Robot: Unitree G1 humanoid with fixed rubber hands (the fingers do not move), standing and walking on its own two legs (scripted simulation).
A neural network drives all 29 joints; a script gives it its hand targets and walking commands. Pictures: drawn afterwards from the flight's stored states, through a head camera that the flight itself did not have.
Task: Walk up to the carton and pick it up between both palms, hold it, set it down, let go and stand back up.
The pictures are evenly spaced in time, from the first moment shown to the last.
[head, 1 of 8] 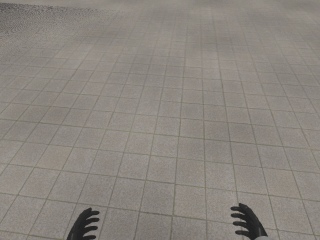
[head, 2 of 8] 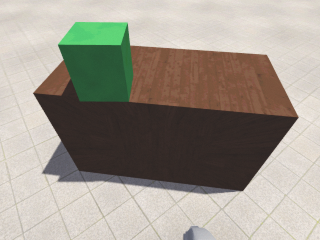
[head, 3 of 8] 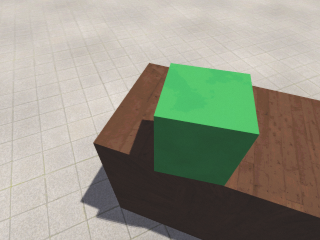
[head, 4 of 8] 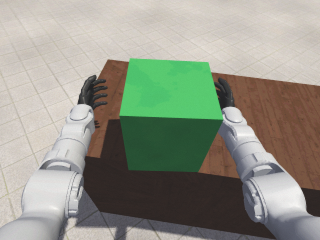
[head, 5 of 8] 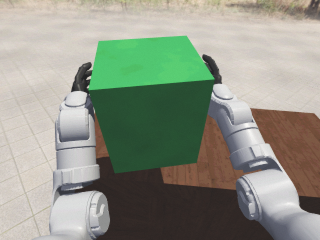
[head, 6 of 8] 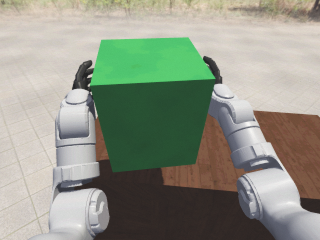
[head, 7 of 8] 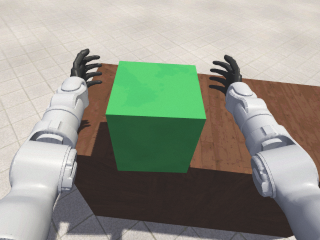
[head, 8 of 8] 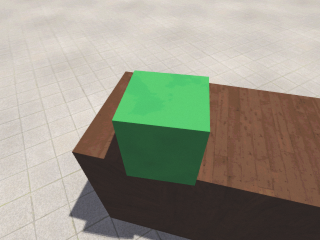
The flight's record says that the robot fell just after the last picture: no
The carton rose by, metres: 0.19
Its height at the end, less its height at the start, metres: +0.00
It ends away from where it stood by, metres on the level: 0.02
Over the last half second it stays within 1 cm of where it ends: yes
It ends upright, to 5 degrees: yes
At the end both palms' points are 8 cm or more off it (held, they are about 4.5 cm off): yes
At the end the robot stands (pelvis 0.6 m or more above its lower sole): yes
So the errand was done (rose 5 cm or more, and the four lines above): yes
